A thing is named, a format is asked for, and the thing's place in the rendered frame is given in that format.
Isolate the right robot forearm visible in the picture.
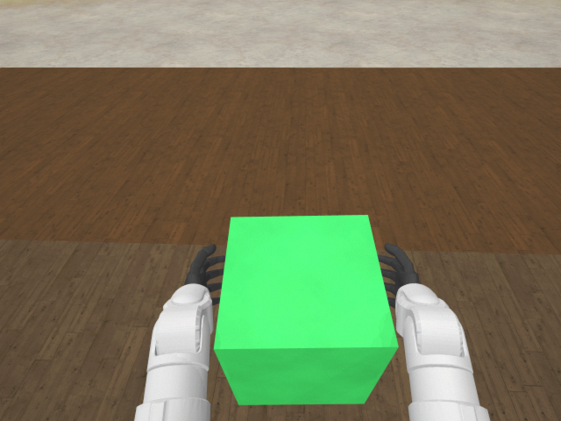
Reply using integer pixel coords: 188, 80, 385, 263
395, 283, 490, 421

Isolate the left robot forearm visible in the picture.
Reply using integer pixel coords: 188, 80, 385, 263
134, 283, 214, 421

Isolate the right robot hand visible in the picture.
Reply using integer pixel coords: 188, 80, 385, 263
378, 243, 421, 308

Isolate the left robot hand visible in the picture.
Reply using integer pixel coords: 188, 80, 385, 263
184, 244, 225, 306

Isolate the carton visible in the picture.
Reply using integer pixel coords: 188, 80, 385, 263
214, 215, 399, 405

